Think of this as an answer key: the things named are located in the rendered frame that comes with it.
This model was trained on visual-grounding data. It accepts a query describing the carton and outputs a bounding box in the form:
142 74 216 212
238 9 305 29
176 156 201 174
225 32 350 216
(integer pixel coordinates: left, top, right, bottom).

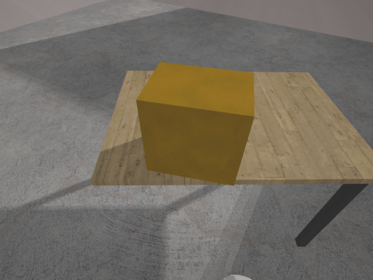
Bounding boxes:
136 62 255 186

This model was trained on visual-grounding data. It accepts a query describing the table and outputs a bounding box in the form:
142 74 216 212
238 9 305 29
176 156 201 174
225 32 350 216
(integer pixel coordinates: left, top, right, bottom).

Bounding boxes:
91 71 373 247

